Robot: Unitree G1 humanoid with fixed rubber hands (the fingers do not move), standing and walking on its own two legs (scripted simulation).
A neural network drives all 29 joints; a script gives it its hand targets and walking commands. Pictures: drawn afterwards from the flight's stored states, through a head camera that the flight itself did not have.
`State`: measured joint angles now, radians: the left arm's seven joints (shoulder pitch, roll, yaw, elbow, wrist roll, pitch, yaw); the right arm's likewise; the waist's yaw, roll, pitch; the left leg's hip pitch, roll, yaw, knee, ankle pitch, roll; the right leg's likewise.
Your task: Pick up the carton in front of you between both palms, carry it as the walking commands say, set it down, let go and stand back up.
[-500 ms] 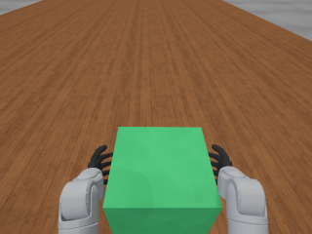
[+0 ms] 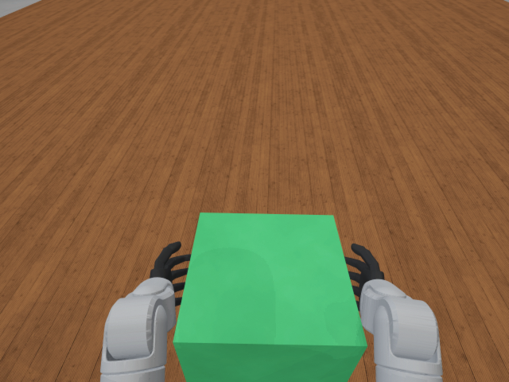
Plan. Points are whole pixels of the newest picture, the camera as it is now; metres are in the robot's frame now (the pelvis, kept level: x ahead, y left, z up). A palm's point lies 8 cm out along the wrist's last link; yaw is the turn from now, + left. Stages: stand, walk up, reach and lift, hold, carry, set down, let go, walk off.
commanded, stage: carry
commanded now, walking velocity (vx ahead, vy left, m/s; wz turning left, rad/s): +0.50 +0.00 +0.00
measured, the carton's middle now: (264, 314) +0.26 +0.00 +0.00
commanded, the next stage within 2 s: none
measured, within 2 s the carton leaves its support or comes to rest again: neither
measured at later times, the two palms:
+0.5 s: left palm (189, 149) +0.59 +0.16 +0.08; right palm (328, 155) +0.56 -0.13 +0.09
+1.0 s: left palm (221, 90) +0.90 +0.12 +0.08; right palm (323, 91) +0.90 -0.18 +0.06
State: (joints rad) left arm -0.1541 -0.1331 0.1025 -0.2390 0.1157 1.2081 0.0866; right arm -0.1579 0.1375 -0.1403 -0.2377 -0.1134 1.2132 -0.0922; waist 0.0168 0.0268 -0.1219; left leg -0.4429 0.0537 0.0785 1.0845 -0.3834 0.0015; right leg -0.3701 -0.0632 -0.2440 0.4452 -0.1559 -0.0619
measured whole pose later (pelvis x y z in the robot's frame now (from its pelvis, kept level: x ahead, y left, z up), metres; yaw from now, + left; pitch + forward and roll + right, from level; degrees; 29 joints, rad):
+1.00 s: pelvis +0.63 -0.03 +0.01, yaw -1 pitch +4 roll +2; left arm -0.12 -0.13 0.10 -0.31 0.10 1.16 0.09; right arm -0.13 0.13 -0.10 -0.30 -0.11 1.16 -0.09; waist 0.02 0.01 -0.04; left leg -0.55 0.09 0.09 0.97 -0.28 0.01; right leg -0.27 -0.04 -0.24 0.34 -0.15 -0.08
